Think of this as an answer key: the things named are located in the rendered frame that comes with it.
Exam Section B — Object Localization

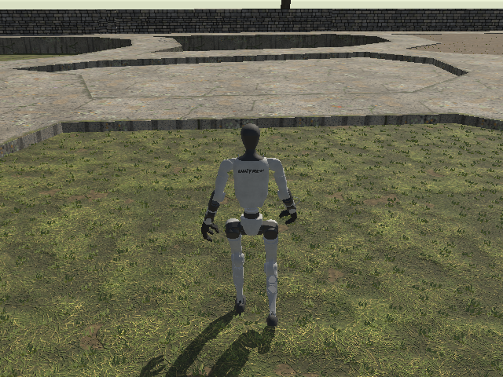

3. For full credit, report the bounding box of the left robot hand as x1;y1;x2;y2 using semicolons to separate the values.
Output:
201;222;219;242

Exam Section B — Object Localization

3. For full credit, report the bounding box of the right robot upper arm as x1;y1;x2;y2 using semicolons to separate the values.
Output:
267;158;290;200

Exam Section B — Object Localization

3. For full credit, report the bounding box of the left robot upper arm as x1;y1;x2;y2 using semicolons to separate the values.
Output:
212;158;235;202

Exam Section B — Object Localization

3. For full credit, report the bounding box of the right robot hand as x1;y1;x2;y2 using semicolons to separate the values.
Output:
279;210;297;224

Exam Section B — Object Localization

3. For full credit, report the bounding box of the left robot forearm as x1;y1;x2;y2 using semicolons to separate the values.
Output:
204;190;220;225

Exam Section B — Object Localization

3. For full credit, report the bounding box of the right robot forearm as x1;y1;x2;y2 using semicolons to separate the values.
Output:
282;188;296;214

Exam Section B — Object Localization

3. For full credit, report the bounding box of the robot right shin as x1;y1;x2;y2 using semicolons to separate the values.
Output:
266;262;277;316

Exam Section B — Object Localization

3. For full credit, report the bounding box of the robot head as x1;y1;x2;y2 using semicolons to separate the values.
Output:
237;123;264;161

